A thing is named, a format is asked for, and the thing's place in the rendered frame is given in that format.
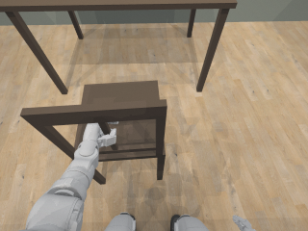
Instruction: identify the left robot thigh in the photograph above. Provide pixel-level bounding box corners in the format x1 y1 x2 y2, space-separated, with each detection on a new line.
105 215 136 231

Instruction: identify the chair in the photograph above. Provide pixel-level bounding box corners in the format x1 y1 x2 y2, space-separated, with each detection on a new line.
20 80 167 185

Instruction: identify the left robot upper arm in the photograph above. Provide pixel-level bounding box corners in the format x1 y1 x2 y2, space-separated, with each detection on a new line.
18 193 85 231

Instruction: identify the table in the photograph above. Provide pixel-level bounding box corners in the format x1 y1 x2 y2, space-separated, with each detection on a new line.
0 0 238 94

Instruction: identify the robot left forearm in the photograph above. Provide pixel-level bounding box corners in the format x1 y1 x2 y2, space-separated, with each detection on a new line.
25 140 99 230

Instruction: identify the right robot hand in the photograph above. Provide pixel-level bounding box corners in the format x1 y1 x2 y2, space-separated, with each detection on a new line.
232 215 256 231

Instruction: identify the left robot shin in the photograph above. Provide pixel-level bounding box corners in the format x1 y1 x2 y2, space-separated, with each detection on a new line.
120 212 131 217

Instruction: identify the left robot hand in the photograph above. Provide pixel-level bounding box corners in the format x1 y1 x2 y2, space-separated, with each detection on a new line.
83 121 119 148

